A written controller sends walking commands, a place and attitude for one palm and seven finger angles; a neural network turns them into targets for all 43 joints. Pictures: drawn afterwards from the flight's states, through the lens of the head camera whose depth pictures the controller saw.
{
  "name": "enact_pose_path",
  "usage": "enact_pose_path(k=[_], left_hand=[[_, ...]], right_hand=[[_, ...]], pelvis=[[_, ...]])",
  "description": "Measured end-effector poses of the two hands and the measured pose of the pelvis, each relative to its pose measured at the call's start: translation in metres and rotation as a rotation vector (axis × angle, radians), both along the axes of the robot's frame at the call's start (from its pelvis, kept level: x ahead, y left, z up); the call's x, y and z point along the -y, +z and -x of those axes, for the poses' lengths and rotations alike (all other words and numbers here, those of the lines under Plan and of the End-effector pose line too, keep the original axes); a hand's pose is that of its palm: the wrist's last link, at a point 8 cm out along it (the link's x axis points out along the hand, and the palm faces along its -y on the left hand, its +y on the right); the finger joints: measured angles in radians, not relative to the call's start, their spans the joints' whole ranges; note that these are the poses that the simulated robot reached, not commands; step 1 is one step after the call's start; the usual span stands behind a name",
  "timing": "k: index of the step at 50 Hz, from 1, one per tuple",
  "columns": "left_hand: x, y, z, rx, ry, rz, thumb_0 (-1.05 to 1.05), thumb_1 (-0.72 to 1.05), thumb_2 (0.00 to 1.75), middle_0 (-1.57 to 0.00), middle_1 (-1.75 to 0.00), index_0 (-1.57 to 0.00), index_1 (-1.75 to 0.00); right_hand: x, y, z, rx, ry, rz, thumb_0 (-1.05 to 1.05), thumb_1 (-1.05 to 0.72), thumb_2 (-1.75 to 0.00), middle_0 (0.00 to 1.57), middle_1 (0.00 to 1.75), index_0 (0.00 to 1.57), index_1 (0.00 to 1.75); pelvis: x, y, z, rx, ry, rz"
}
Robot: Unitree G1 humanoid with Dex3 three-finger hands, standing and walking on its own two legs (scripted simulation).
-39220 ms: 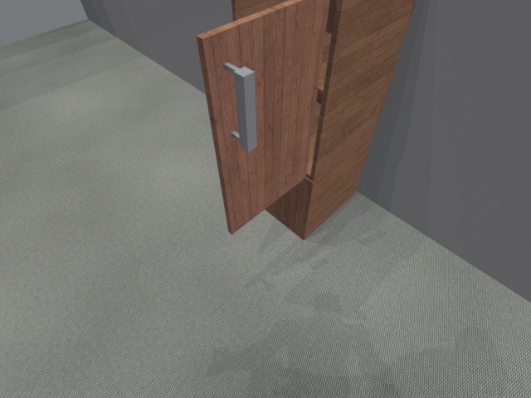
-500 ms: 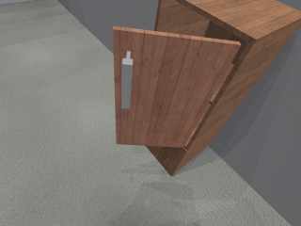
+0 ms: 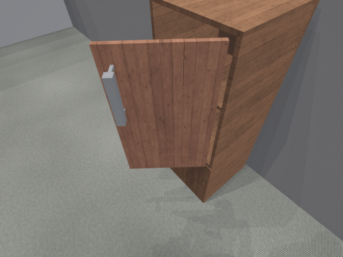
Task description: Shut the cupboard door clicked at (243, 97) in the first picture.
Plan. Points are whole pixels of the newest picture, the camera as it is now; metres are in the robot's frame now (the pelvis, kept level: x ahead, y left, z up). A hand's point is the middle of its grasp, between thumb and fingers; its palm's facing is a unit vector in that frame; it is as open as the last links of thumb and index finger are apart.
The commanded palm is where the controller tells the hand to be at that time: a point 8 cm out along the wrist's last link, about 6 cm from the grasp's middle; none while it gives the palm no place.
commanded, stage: come to a stop and stand still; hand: left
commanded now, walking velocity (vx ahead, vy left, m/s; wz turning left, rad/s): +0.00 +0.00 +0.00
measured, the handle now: (116, 96) +0.52 +0.18 +0.09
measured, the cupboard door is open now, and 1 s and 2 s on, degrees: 52 52 52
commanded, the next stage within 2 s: look again from close up in 0.52 s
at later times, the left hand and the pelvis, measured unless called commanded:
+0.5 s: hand out of the picture +0.01 +0.17 -0.19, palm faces +0.03 -0.99 -0.13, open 7.4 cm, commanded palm none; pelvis +0.02 +0.02 +0.00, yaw +0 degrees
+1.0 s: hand out of the picture +0.03 +0.21 -0.18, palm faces -0.02 -0.97 -0.25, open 7.4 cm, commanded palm none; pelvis +0.01 +0.03 -0.01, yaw -1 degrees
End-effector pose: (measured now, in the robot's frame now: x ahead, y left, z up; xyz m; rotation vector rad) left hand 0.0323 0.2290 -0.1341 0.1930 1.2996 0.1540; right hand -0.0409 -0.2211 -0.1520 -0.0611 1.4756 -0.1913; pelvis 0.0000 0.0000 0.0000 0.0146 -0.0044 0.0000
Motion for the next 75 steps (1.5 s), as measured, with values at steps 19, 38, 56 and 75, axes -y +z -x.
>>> enact_pose_path(k=[19, 38, 56, 75], left_hand=[[0.015, -0.028, 0.032, -0.155, 0.055, 0.117, 0.01, 0.91, 0.9, -0.2, -0.3, -0.2, -0.3], [-0.022, -0.02, 0.015, -0.088, 0.008, 0.018, 0.01, 0.91, 0.9, -0.2, -0.3, -0.2, -0.3], [-0.022, -0.015, 0.01, -0.049, -0.025, 0.001, 0.01, 0.91, 0.9, -0.19, -0.3, -0.2, -0.3], [0.004, -0.033, 0.026, -0.142, 0.035, 0.061, 0.01, 0.91, 0.9, -0.2, -0.3, -0.2, -0.3]], right_hand=[[-0.01, 0.01, -0.083, 0.114, 0.089, 0.09, 0.01, -0.92, -0.9, 0.2, 0.3, 0.2, 0.3], [-0.031, -0.007, -0.054, 0.084, 0.084, 0.028, 0.01, -0.91, -0.9, 0.2, 0.3, 0.2, 0.3], [-0.018, -0.008, -0.055, 0.129, 0.081, 0.024, 0.01, -0.91, -0.9, 0.2, 0.3, 0.2, 0.3], [0.001, -0.007, -0.071, 0.068, 0.099, 0.05, 0.0, -0.91, -0.9, 0.2, 0.3, 0.2, 0.3]], pelvis=[[-0.016, -0.004, -0.022, 0.014, 0.0, 0.015], [-0.03, -0.012, -0.018, 0.001, 0.005, 0.026], [-0.022, -0.011, -0.008, 0.011, -0.02, -0.001], [-0.004, -0.019, -0.036, -0.01, 0.009, 0.007]])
